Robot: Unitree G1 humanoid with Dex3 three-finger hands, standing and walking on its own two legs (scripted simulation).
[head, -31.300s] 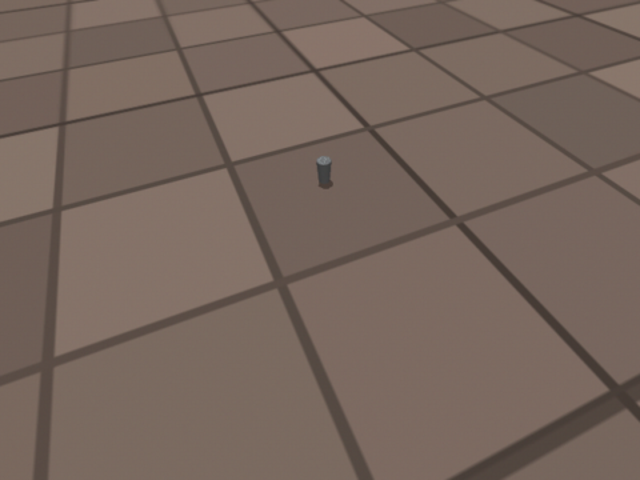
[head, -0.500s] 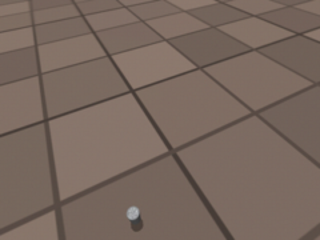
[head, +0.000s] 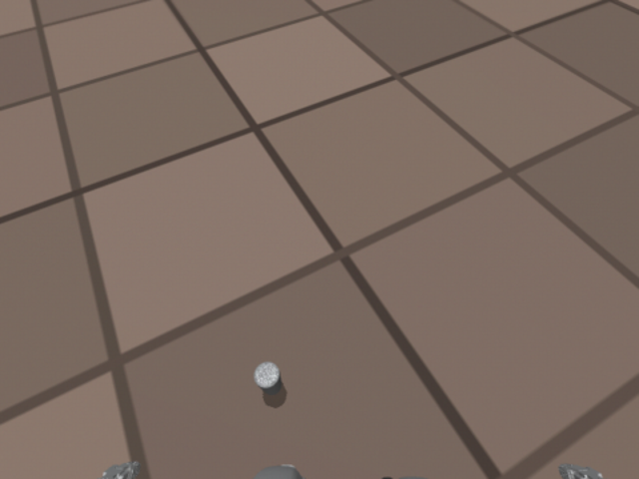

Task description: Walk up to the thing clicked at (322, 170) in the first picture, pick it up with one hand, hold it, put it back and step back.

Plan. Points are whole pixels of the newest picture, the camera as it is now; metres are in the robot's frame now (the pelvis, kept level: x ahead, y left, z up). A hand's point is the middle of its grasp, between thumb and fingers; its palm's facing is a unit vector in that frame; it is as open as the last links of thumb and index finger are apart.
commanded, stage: step back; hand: left
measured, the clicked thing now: (269, 380) +0.42 +0.20 -0.71
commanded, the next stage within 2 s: none
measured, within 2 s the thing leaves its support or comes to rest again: neither
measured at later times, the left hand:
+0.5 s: hand out of the picture +0.03 +0.33 -0.17, palm faces -0.09 -0.93 -0.36, open 7.4 cm
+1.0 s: hand out of the picture -0.10 +0.32 -0.15, palm faces -0.03 -0.93 -0.37, open 7.4 cm
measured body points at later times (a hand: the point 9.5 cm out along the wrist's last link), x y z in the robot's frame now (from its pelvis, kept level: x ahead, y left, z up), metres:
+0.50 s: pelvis -0.09 +0.07 -0.01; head -0.01 +0.09 +0.43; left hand +0.04 +0.37 -0.15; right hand +0.01 -0.24 -0.12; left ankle -0.04 +0.14 -0.74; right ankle -0.12 -0.07 -0.71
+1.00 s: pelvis -0.23 +0.06 -0.02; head -0.16 +0.06 +0.43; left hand -0.09 +0.36 -0.13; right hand -0.15 -0.27 -0.13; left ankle -0.27 +0.18 -0.73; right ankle -0.15 -0.05 -0.74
